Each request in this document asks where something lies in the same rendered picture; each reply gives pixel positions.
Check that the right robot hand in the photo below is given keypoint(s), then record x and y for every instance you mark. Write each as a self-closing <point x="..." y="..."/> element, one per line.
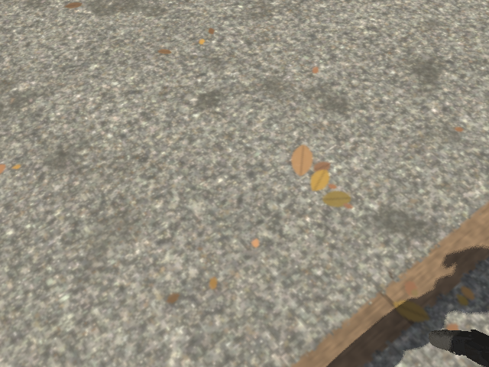
<point x="474" y="344"/>

